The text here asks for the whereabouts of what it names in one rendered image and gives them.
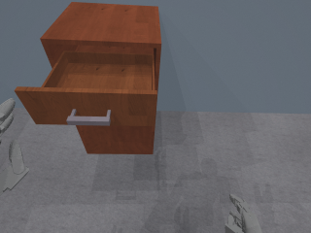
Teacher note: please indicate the robot right hand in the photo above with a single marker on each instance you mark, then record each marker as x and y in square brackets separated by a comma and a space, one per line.
[247, 222]

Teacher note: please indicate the robot left hand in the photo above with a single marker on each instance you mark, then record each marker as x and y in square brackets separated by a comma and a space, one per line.
[11, 176]

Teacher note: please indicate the handle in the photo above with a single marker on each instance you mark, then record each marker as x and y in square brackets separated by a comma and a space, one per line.
[89, 120]

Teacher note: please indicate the cabinet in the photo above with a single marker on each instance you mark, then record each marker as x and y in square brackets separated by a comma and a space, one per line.
[117, 28]

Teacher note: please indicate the drawer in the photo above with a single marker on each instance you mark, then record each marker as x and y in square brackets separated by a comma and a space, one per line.
[93, 82]

